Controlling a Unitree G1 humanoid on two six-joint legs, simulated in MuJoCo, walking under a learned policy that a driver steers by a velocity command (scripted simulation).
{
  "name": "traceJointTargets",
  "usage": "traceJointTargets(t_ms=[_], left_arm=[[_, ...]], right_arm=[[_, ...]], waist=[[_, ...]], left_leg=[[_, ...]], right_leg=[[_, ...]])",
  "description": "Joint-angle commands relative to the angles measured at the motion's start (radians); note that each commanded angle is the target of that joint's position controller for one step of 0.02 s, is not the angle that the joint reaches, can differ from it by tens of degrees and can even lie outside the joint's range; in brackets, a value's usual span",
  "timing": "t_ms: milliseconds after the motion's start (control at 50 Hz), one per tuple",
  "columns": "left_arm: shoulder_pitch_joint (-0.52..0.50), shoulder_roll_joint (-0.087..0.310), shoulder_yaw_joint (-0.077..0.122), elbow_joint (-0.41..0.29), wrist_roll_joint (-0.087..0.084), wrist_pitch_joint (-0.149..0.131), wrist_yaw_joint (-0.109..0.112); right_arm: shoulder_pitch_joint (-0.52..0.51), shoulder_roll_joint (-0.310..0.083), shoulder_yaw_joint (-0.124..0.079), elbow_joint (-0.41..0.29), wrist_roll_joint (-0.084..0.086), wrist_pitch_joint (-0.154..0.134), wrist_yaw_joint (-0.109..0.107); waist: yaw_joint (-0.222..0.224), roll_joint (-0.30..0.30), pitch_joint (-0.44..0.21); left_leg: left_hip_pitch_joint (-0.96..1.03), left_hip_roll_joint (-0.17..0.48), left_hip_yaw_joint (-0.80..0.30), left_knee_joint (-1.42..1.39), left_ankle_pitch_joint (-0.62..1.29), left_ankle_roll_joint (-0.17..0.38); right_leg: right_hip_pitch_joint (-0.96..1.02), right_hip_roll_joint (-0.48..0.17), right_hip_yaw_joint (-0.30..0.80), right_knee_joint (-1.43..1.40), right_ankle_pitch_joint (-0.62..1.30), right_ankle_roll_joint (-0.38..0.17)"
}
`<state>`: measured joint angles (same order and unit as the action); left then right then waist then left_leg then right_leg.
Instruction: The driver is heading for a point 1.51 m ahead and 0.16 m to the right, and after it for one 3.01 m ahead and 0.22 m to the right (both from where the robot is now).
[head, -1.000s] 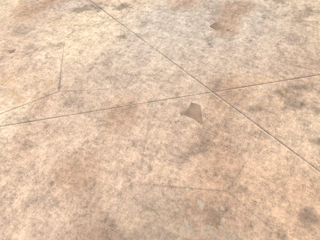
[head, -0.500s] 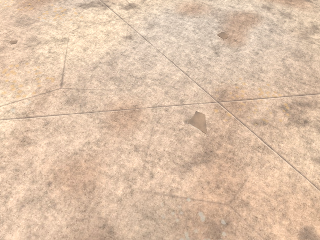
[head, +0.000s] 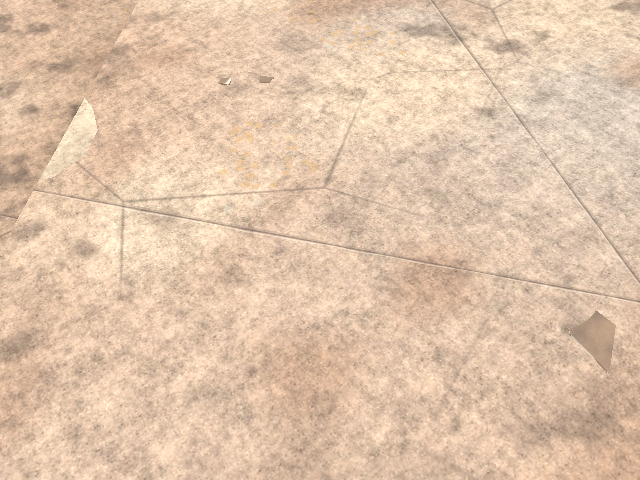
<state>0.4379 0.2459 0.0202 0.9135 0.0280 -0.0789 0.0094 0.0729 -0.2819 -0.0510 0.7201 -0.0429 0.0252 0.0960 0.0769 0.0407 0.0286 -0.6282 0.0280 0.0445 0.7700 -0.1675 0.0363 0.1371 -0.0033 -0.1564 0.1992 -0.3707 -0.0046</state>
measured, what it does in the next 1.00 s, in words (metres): walks ahead: left foot, then right foot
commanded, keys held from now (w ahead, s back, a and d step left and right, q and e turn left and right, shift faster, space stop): w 1.00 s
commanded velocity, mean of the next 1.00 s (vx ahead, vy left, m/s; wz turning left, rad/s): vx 0.49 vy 0.00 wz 0.11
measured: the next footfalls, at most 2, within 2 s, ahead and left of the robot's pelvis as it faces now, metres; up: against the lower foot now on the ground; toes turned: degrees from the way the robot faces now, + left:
left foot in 0.08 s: +0.20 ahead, +0.10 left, +0.00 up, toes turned +5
right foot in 0.62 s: +0.54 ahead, -0.03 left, +0.00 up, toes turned +2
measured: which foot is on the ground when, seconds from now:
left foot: up 0.00-0.06, down 0.08-0.64, up 0.66-1.00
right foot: down 0.00-0.10, up 0.12-0.60, down 0.62-1.00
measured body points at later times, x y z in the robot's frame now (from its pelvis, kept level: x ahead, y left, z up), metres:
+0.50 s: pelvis +0.28 +0.05 +0.01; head +0.31 +0.05 +0.46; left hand +0.42 +0.30 -0.11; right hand +0.27 -0.22 -0.13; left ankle +0.16 +0.10 -0.73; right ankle +0.47 -0.07 -0.68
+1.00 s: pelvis +0.56 +0.04 +0.01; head +0.59 +0.04 +0.46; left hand +0.50 +0.29 -0.13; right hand +0.73 -0.18 -0.11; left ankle +0.70 +0.21 -0.68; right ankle +0.50 -0.03 -0.73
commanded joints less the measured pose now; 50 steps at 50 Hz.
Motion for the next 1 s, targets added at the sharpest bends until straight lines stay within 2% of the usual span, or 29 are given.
traceJointTargets(t_ms=[20, 40, 60, 80, 100, 120, 140, 160, 180, 200, 240, 300, 340, 400, 500, 560, 580, 600, 620, 640, 660, 680, 700, 720, 740, 780, 820, 900, 1000], left_arm=[[0.037, 0.171, 0.032, -0.004, -0.001, -0.005, 0.008], [0.041, 0.189, 0.034, 0.008, -0.003, -0.001, 0.009], [0.041, 0.2, 0.033, 0.014, -0.008, 0.003, 0.011], [0.02, 0.191, 0.028, 0.005, -0.015, 0.002, 0.01], [0.048, 0.08, 0.0, -0.05, -0.035, -0.003, -0.008], [0.056, 0.123, 0.018, -0.062, -0.035, -0.007, -0.012], [-0.069, 0.172, 0.036, -0.089, -0.026, -0.006, -0.011], [-0.099, 0.131, 0.023, -0.103, -0.03, -0.016, -0.016], [-0.084, 0.114, 0.021, -0.085, -0.024, -0.015, -0.019], [-0.052, 0.105, 0.021, -0.072, -0.007, 0.0, -0.022], [-0.003, 0.082, 0.02, -0.045, 0.01, 0.033, -0.033], [-0.081, 0.072, 0.025, -0.067, 0.012, 0.047, -0.043], [-0.18, 0.073, 0.027, -0.1, 0.012, 0.048, -0.046], [-0.296, 0.057, 0.02, -0.137, 0.007, 0.042, -0.05], [-0.448, 0.049, 0.008, -0.189, 0.001, 0.034, -0.053], [-0.413, 0.069, 0.015, -0.187, 0.001, 0.025, -0.046], [-0.344, 0.085, 0.022, -0.166, 0.0, 0.023, -0.037], [-0.222, 0.107, 0.034, -0.126, -0.001, 0.017, -0.026], [-0.055, 0.135, 0.047, -0.077, 0.012, 0.007, -0.013], [0.085, 0.237, 0.073, -0.056, 0.037, 0.004, 0.004], [0.074, 0.265, 0.085, -0.046, 0.017, 0.016, -0.007], [-0.038, 0.209, 0.075, -0.061, -0.015, 0.021, -0.018], [-0.125, 0.145, 0.059, -0.075, -0.019, 0.017, -0.021], [-0.161, 0.098, 0.046, -0.07, -0.013, 0.012, -0.023], [-0.165, 0.077, 0.038, -0.054, -0.013, 0.004, -0.019], [-0.144, 0.068, 0.033, -0.028, -0.013, -0.012, -0.019], [-0.111, 0.094, 0.04, -0.004, -0.02, -0.025, -0.021], [-0.056, 0.097, 0.04, 0.029, -0.023, -0.024, -0.022], [0.019, 0.107, 0.04, 0.065, -0.02, -0.022, -0.019]], right_arm=[[-0.126, -0.035, 0.006, -0.113, -0.002, -0.026, -0.009], [-0.042, -0.05, -0.002, -0.089, -0.003, -0.032, -0.021], [0.11, -0.074, -0.014, -0.041, -0.005, -0.041, -0.034], [0.277, -0.11, -0.032, 0.019, -0.015, -0.051, -0.05], [0.378, -0.215, -0.059, 0.037, -0.029, -0.053, -0.069], [0.397, -0.258, -0.07, 0.034, 0.007, -0.045, -0.074], [0.323, -0.235, -0.067, 0.044, 0.026, -0.043, -0.079], [0.263, -0.176, -0.05, 0.052, 0.027, -0.049, -0.084], [0.219, -0.121, -0.034, 0.056, 0.023, -0.059, -0.083], [0.192, -0.093, -0.023, 0.062, 0.028, -0.068, -0.084], [0.189, -0.071, -0.013, 0.074, 0.029, -0.089, -0.081], [0.236, -0.091, -0.017, 0.108, 0.037, -0.106, -0.079], [0.278, -0.084, -0.013, 0.129, 0.04, -0.108, -0.081], [0.323, -0.077, -0.007, 0.154, 0.04, -0.111, -0.084], [0.406, -0.092, -0.001, 0.203, 0.03, -0.111, -0.1], [0.382, -0.115, -0.002, 0.214, 0.021, -0.108, -0.114], [0.369, -0.127, -0.004, 0.216, 0.015, -0.107, -0.117], [0.36, -0.136, -0.006, 0.22, 0.01, -0.104, -0.116], [0.35, -0.132, -0.002, 0.217, 0.017, -0.102, -0.114], [0.391, -0.065, 0.018, 0.178, 0.04, -0.109, -0.106], [0.473, -0.04, 0.014, 0.189, 0.058, -0.11, -0.099], [0.391, -0.112, -0.002, 0.184, 0.029, -0.105, -0.105], [0.324, -0.094, 0.001, 0.166, 0.027, -0.11, -0.099], [0.299, -0.072, 0.005, 0.163, 0.028, -0.109, -0.095], [0.289, -0.063, 0.005, 0.157, 0.016, -0.097, -0.09], [0.319, -0.032, 0.012, 0.172, 0.004, -0.072, -0.076], [0.279, -0.023, 0.014, 0.159, 0.003, -0.061, -0.068], [0.096, -0.023, 0.018, 0.099, 0.007, -0.059, -0.063], [-0.059, -0.004, 0.031, 0.055, 0.017, -0.067, -0.064]], waist=[[-0.021, -0.176, 0.072], [-0.067, -0.187, 0.013], [-0.137, -0.182, -0.078], [-0.217, -0.156, -0.166], [-0.216, 0.053, -0.31], [-0.201, 0.1, -0.425], [-0.192, -0.003, -0.277], [-0.152, -0.001, -0.137], [-0.109, -0.031, -0.064], [-0.07, -0.012, -0.031], [-0.039, 0.008, -0.027], [-0.042, 0.015, 0.018], [-0.065, 0.019, 0.053], [-0.092, 0.017, 0.065], [-0.133, 0.014, 0.082], [-0.091, 0.021, 0.057], [-0.058, 0.035, 0.017], [-0.006, 0.032, -0.053], [0.068, 0.006, -0.145], [0.083, -0.132, -0.284], [0.023, -0.308, -0.38], [-0.003, -0.128, -0.234], [-0.026, -0.081, -0.11], [-0.054, -0.051, -0.034], [-0.08, -0.07, 0.0], [-0.105, -0.093, -0.003], [-0.113, -0.093, 0.011], [-0.079, -0.088, 0.059], [-0.029, -0.103, 0.061]], left_leg=[[0.092, -0.078, 0.105, -0.136, -0.068, 0.069], [0.208, -0.12, 0.116, -0.153, -0.098, 0.098], [0.402, -0.146, 0.099, -0.208, -0.069, 0.129], [0.664, -0.107, 0.03, -0.263, -0.024, 0.156], [1.002, 0.203, -0.386, -0.311, -0.213, 0.248], [1.034, 0.397, -0.807, -0.443, -0.066, 0.322], [0.916, 0.334, -0.624, -0.446, 0.031, 0.294], [0.747, 0.296, -0.48, -0.472, 0.139, 0.274], [0.633, 0.237, -0.376, -0.501, 0.208, 0.231], [0.547, 0.192, -0.305, -0.527, 0.252, 0.208], [0.48, 0.152, -0.231, -0.571, 0.294, 0.198], [0.477, 0.131, -0.186, -0.632, 0.286, 0.196], [0.505, 0.119, -0.166, -0.651, 0.305, 0.186], [0.546, 0.103, -0.129, -0.643, 0.381, 0.162], [0.677, 0.144, -0.124, -0.621, 0.506, 0.147], [0.752, 0.171, -0.112, -0.527, 0.749, 0.135], [0.763, 0.17, -0.106, -0.442, 0.888, 0.123], [0.763, 0.154, -0.094, -0.29, 0.952, 0.112], [0.651, 0.119, -0.065, -0.076, 0.818, 0.097], [0.39, 0.032, -0.015, 0.261, 0.42, 0.07], [0.119, -0.157, -0.046, 0.564, -0.339, 0.044], [0.03, -0.08, -0.141, 0.605, -0.282, 0.061], [0.018, -0.037, -0.134, 0.562, -0.207, 0.062], [0.045, 0.004, -0.118, 0.493, -0.168, 0.062], [0.082, 0.029, -0.116, 0.436, -0.152, 0.054], [0.144, 0.036, -0.091, 0.393, -0.123, 0.032], [0.102, 0.055, -0.068, 0.34, -0.081, 0.013], [-0.003, 0.086, -0.025, 0.137, 0.063, -0.025], [0.045, 0.05, 0.021, -0.111, 0.173, -0.021]], right_leg=[[-0.055, -0.242, 0.037, 0.089, 0.968, -0.114], [-0.051, -0.247, 0.022, 0.212, 1.17, -0.112], [-0.094, -0.249, 0.008, 0.381, 1.206, -0.103], [-0.25, -0.228, -0.019, 0.591, 1.032, -0.086], [-0.606, -0.128, -0.026, 0.955, 0.367, -0.046], [-0.736, 0.004, 0.105, 1.191, -0.128, -0.035], [-0.803, -0.052, 0.198, 1.212, -0.021, -0.044], [-0.796, -0.081, 0.189, 1.148, 0.039, -0.049], [-0.751, -0.111, 0.187, 1.062, 0.063, -0.051], [-0.693, -0.124, 0.184, 1.006, 0.068, -0.044], [-0.631, -0.121, 0.166, 0.956, 0.08, -0.034], [-0.719, -0.131, 0.142, 0.882, 0.166, -0.017], [-0.798, -0.137, 0.132, 0.803, 0.245, -0.003], [-0.813, -0.118, 0.113, 0.642, 0.35, 0.004], [-0.785, -0.063, 0.081, 0.438, 0.395, -0.034], [-0.679, -0.011, 0.072, 0.367, 0.283, -0.082], [-0.587, 0.022, 0.065, 0.356, 0.231, -0.1], [-0.453, 0.054, 0.058, 0.319, 0.205, -0.122], [-0.216, 0.014, 0.096, 0.265, 0.25, -0.154], [0.071, -0.249, 0.415, 0.258, 0.155, -0.23], [0.21, -0.432, 0.868, 0.128, 0.197, -0.355], [0.088, -0.379, 0.77, 0.104, 0.146, -0.326], [-0.057, -0.347, 0.627, 0.071, 0.151, -0.303], [-0.173, -0.297, 0.526, 0.027, 0.202, -0.266], [-0.247, -0.254, 0.453, 0.004, 0.258, -0.236], [-0.31, -0.215, 0.369, -0.031, 0.34, -0.219], [-0.316, -0.202, 0.319, -0.066, 0.371, -0.227], [-0.28, -0.165, 0.248, -0.111, 0.395, -0.216], [-0.196, -0.163, 0.198, -0.083, 0.492, -0.193]])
